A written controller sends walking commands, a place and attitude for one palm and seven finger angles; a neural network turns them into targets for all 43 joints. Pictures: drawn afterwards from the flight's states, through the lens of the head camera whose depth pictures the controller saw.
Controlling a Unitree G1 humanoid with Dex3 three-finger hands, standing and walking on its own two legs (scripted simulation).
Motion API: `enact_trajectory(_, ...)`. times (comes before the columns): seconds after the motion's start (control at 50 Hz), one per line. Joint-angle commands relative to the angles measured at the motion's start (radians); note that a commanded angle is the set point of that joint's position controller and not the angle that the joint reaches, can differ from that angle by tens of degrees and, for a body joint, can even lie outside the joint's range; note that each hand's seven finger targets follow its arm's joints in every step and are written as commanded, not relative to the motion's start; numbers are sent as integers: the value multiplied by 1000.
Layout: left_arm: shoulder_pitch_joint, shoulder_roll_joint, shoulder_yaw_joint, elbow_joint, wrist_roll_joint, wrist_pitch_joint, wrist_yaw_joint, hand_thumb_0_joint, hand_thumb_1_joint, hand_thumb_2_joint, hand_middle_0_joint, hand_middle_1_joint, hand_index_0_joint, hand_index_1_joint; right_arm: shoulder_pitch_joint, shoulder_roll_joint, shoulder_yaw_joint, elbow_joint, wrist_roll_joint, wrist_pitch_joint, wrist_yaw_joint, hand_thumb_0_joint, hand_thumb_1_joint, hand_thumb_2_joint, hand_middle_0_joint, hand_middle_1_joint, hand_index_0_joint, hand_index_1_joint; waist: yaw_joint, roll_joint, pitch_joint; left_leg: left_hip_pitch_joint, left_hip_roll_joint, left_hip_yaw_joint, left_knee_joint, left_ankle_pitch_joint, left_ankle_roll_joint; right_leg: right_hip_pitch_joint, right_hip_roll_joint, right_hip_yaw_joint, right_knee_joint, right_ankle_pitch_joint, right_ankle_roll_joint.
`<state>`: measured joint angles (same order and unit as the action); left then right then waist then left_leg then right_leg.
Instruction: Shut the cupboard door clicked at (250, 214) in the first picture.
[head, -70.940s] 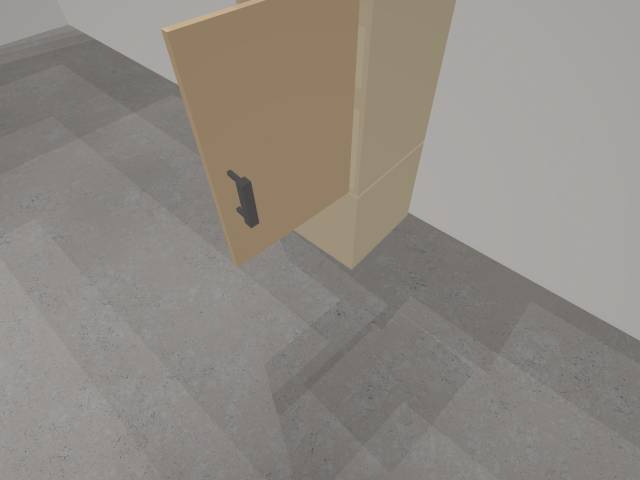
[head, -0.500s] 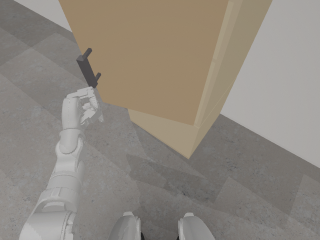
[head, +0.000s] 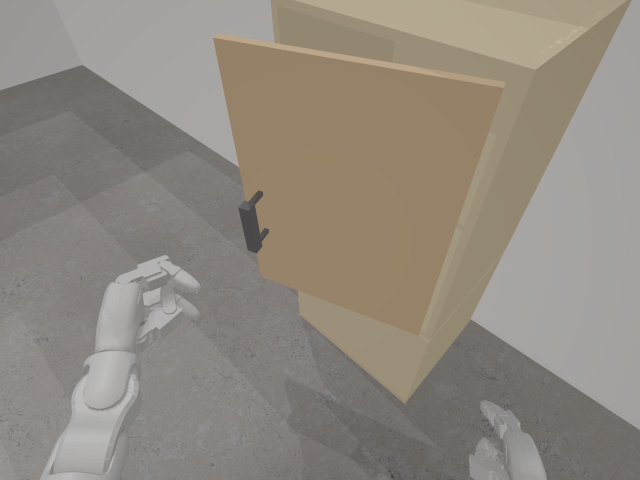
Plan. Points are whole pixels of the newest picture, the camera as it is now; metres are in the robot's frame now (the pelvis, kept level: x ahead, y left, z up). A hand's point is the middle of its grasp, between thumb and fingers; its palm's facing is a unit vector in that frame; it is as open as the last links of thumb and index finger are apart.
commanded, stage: draw the hand back to the body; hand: left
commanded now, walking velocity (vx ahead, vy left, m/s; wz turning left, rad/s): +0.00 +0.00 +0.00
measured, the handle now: (256, 221) +0.62 +0.18 -0.09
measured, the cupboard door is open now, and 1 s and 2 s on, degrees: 19 19 19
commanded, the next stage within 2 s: step back with the hand held close in 0.80 s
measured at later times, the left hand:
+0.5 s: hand (24, 338) +0.19 +0.26 +0.19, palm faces +0.50 -0.75 -0.43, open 6.7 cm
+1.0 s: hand (53, 334) +0.20 +0.25 +0.18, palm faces +0.46 -0.78 -0.43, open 7.4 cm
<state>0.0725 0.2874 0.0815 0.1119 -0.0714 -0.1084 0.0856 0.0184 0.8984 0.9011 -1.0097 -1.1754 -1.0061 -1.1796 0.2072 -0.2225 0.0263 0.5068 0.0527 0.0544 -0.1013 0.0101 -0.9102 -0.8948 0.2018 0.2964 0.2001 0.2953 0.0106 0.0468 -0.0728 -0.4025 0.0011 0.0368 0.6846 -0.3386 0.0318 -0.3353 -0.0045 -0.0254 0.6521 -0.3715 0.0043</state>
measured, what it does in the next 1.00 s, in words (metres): stands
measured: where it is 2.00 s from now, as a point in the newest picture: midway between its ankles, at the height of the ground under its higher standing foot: outside the picture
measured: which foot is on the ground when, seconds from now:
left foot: down 0.00-1.00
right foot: down 0.00-1.00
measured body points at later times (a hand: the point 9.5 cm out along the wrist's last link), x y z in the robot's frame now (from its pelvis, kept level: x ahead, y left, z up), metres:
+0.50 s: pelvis +0.02 -0.01 +0.02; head -0.01 -0.05 +0.47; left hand +0.16 +0.30 +0.21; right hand +0.21 -0.22 -0.07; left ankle +0.01 +0.10 -0.72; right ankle -0.02 -0.12 -0.72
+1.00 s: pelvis +0.01 -0.02 +0.02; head -0.01 -0.06 +0.47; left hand +0.17 +0.29 +0.21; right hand +0.19 -0.25 -0.07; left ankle +0.01 +0.10 -0.72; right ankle -0.02 -0.12 -0.72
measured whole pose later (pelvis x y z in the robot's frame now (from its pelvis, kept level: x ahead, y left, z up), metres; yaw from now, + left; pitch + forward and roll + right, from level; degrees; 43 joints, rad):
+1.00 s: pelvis +0.01 -0.02 +0.02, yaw +0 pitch -2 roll -1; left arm 0.45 0.35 0.37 -0.32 -0.08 -0.12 0.10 0.01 0.89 0.90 -0.21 -0.30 -0.21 -0.30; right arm 0.20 -0.24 0.01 0.62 0.02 -0.08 -0.08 0.01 -0.91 -0.89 0.20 0.30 0.20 0.30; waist 0.04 0.10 -0.02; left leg -0.18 0.02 0.02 0.48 -0.25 0.00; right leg -0.10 0.02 -0.04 0.42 -0.28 -0.02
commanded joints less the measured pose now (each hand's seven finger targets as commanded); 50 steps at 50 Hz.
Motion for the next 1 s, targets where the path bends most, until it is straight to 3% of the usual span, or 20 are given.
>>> enact_trajectory(0.0, -159, 132, 75, -340, 5, -19, 19, 0, 900, 900, -750, -900, -750, -900, -87, -108, -23, -131, -9, -76, -3, 0, -900, -900, 200, 300, 200, 300, -7, 18, -127, 259, 30, -61, -192, 264, -13, 54, 14, -10, -155, 276, -31)
enact_trajectory(0.04, -42, 140, 99, -367, -2, 0, 17, 0, 900, 900, -695, -840, -695, -840, -90, -110, -20, -126, -14, -87, 3, 0, -900, -900, 200, 300, 200, 300, 7, -8, -111, 266, 33, -57, -214, 320, -14, 110, 11, -13, -179, 316, -29)
enact_trajectory(0.16, 85, 205, 218, -533, -4, 19, 18, 0, 900, 900, -530, -660, -530, -660, -121, -95, -9, -114, -27, -110, 18, 0, -900, -900, 200, 300, 200, 300, 29, 3, -66, 297, 33, -42, -262, 401, -20, 181, 3, -17, -233, 380, -22)
enact_trajectory(0.24, 138, 257, 299, -632, -2, 14, 28, 0, 900, 900, -420, -540, -420, -540, -134, -94, -11, -100, -34, -132, 20, 0, -900, -900, 200, 300, 200, 300, 41, 41, -55, 305, 27, -37, -278, 377, -20, 206, 5, -15, -262, 360, -23)
enact_trajectory(0.28, 180, 252, 318, -684, -2, 6, 32, 0, 900, 900, -365, -480, -365, -480, -135, -86, -12, -94, -34, -147, 23, 0, -900, -900, 200, 300, 200, 300, 44, 76, -69, 318, 24, -32, -278, 394, -21, 218, 1, -16, -261, 368, -22)
enact_trajectory(0.4, 318, 284, 411, -734, -11, -6, 37, 0, 900, 900, -200, -300, -200, -300, -142, -92, -27, -75, -36, -176, 30, 0, -900, -900, 200, 300, 200, 300, 55, 14, -15, 297, 23, -24, -283, 355, -15, 207, 2, -18, -278, 353, -15)
enact_trajectory(0.44, 347, 228, 366, -643, -12, 3, 29, 0, 900, 900, -200, -300, -200, -300, -134, -101, -33, -61, -36, -179, 29, 0, -900, -900, 200, 300, 200, 300, 45, -57, 40, 283, 23, -17, -289, 323, -8, 177, 0, -19, -294, 333, -9)
enact_trajectory(0.5, 289, 209, 343, -592, -10, 7, 26, 0, 900, 900, -200, -300, -200, -300, -131, -110, -40, -55, -32, -172, 22, 0, -900, -900, 200, 300, 200, 300, 32, -61, 99, 276, 22, -13, -298, 230, -1, 125, -4, -10, -315, 233, -2)
enact_trajectory(0.54, 271, 226, 350, -583, -8, -1, 28, 0, 900, 900, -200, -300, -200, -300, -132, -116, -45, -49, -35, -174, 15, 0, -900, -900, 200, 300, 200, 300, 35, -69, 84, 287, 20, -13, -300, 211, 6, 131, -8, -2, -327, 204, -2)
enact_trajectory(0.56, 254, 238, 356, -617, -7, -9, 29, 0, 900, 900, -200, -300, -200, -300, -137, -114, -46, -53, -35, -179, 14, 0, -900, -900, 200, 300, 200, 300, 41, -63, 39, 296, 16, -13, -299, 222, 8, 156, -12, 1, -317, 215, -2)
enact_trajectory(0.6, 241, 263, 372, -677, -3, -23, 36, 0, 900, 900, -200, -300, -200, -300, -146, -108, -46, -56, -38, -189, 9, 0, -900, -900, 200, 300, 200, 300, 54, -5, -36, 321, 8, -10, -292, 244, 11, 191, -14, 7, -303, 243, -5)
enact_trajectory(0.64, 244, 302, 396, -732, 0, -34, 43, 0, 900, 900, -200, -300, -200, -300, -153, -107, -40, -51, -41, -207, 8, 0, -900, -900, 200, 300, 200, 300, 62, 49, -59, 325, 5, -11, -287, 255, 8, 212, -15, 12, -307, 256, -9)
enact_trajectory(0.72, 277, 293, 399, -740, 4, -43, 52, 0, 900, 900, -200, -300, -200, -300, -157, -91, -33, -44, -41, -230, 6, 0, -900, -900, 200, 300, 200, 300, 60, 74, 11, 305, 2, -4, -285, 257, -1, 182, -12, 6, -312, 262, -11)
enact_trajectory(0.8, 313, 267, 404, -657, -5, -39, 41, 0, 900, 900, -200, -300, -200, -300, -145, -91, -37, -36, -39, -225, 9, 0, -900, -900, 200, 300, 200, 300, 57, 18, 75, 283, 11, -2, -294, 259, -3, 164, -6, 3, -321, 264, -8)
enact_trajectory(0.84, 339, 246, 395, -606, -10, -35, 30, 0, 900, 900, -200, -300, -200, -300, -141, -96, -42, -32, -36, -216, 12, 0, -900, -900, 200, 300, 200, 300, 56, -23, 88, 281, 16, -1, -301, 260, -1, 163, -5, 5, -329, 258, -6)
enact_trajectory(0.9, 324, 231, 378, -616, -13, -38, 20, 0, 900, 900, -200, -300, -200, -300, -138, -101, -47, -40, -35, -207, 16, 0, -900, -900, 200, 300, 200, 300, 51, -26, 68, 299, 20, 3, -304, 251, 1, 159, -5, 5, -323, 247, -1)
enact_trajectory(0.92, 211, 328, 458, -672, -1, -82, 30, 0, 900, 900, -200, -300, -200, -300, -132, -135, -58, -60, -28, -188, 20, 0, -900, -900, 200, 300, 200, 300, 12, -15, 83, 239, 39, -13, -232, 183, 14, 83, -70, 111, -379, 259, -9)
enact_trajectory(0.94, 221, 340, 470, -650, 4, -102, 33, 0, 900, 900, -200, -300, -200, -300, -131, -121, -54, -46, -32, -180, 17, 0, -900, -900, 200, 300, 200, 300, 11, -32, 70, 226, 31, -32, -201, 167, 12, 87, -105, 139, -387, 281, -27)
enact_trajectory(0.96, 284, 283, 410, -613, 4, -100, 29, 0, 900, 900, -200, -300, -200, -300, -142, -120, -56, -36, -38, -173, 17, 0, -900, -900, 200, 300, 200, 300, 2, -70, 63, 234, 27, -25, -177, 169, 9, 65, -127, 148, -390, 305, -32)
enact_trajectory(0.98, 301, 273, 395, -628, 8, -105, 29, 0, 900, 900, -200, -300, -200, -300, -136, -120, -60, -41, -38, -166, 21, 0, -900, -900, 200, 300, 200, 300, 2, -88, 45, 224, 27, -27, -170, 175, 6, 69, -136, 144, -377, 318, -36)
